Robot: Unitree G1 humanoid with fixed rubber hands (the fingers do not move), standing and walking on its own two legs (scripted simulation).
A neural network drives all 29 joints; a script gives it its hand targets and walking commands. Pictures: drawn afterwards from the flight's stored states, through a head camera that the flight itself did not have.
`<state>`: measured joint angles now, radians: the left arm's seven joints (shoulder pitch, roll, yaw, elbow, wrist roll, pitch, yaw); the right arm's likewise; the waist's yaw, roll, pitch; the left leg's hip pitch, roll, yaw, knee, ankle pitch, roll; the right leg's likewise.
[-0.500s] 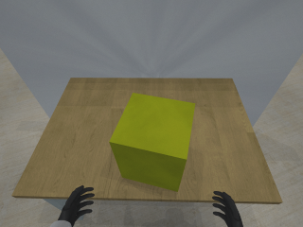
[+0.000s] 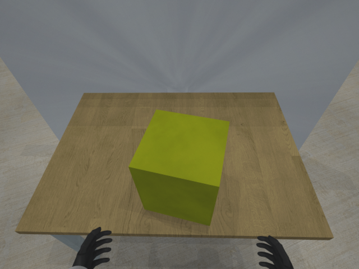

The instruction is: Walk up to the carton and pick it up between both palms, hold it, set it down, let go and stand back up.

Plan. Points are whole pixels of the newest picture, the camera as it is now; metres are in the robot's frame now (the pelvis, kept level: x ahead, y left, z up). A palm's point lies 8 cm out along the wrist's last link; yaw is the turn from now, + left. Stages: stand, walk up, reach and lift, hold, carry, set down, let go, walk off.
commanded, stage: set down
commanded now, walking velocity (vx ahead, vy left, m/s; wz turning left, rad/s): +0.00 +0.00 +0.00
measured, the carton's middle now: (183, 168) +0.41 +0.02 -0.07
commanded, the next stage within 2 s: let go in 0.24 s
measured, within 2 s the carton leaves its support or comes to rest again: neither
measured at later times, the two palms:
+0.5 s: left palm (87, 266) +0.16 +0.23 -0.08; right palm out of the picture +0.14 -0.22 -0.09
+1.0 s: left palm out of the picture +0.12 +0.27 -0.09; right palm out of the picture +0.07 -0.28 -0.12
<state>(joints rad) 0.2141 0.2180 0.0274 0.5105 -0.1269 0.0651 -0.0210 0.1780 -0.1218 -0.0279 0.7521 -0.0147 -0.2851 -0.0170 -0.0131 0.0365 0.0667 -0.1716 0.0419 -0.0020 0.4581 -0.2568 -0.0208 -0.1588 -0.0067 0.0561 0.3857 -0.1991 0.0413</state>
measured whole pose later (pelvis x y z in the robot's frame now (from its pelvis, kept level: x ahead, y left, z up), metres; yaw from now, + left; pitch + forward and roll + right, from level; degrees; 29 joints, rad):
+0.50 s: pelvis +0.00 +0.00 +0.00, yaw +0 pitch -2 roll -1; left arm 0.21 0.19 0.03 0.51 -0.10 0.13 0.00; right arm 0.18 -0.17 -0.04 0.76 -0.01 -0.24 0.02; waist -0.01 0.04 0.07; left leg -0.16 0.04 0.01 0.45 -0.25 -0.02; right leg -0.16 -0.01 0.06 0.39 -0.20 0.04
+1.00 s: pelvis +0.00 -0.01 +0.00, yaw +1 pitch -2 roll +0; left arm 0.23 0.31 0.03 0.68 -0.04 0.02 0.01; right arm 0.18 -0.30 -0.04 0.98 -0.01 -0.01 0.03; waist -0.01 0.02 0.06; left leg -0.15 0.03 -0.01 0.45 -0.25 -0.02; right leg -0.16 -0.01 0.05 0.42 -0.22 0.04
